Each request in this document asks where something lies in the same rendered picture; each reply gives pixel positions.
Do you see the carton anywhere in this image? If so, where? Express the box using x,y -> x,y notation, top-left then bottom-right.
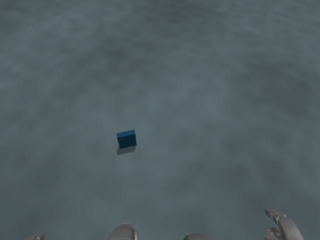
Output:
116,129 -> 137,149

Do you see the right robot hand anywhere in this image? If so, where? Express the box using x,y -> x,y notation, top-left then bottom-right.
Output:
263,208 -> 304,240

